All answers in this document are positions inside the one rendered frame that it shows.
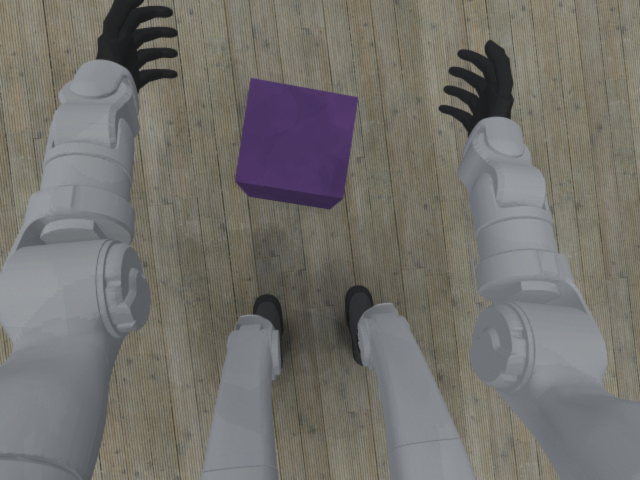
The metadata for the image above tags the robot right upper arm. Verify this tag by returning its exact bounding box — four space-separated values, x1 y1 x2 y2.
469 300 640 480

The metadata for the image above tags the left robot forearm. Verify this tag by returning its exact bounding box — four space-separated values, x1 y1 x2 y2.
0 59 140 341

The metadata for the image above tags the robot left upper arm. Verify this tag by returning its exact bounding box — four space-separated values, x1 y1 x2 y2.
0 239 151 480

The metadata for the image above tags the robot right shin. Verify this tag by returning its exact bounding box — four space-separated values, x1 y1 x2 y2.
357 303 411 349

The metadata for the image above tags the right robot forearm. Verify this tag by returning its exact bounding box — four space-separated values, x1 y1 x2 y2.
458 117 607 373

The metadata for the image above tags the carton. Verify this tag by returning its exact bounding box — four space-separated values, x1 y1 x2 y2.
235 78 358 209

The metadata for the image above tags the right robot thigh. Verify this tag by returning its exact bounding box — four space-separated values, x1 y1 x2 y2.
357 312 477 480

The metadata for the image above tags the robot right hand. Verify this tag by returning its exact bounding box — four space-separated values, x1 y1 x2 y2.
439 40 514 137

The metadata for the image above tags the robot left hand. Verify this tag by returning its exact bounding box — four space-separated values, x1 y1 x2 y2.
96 0 178 93

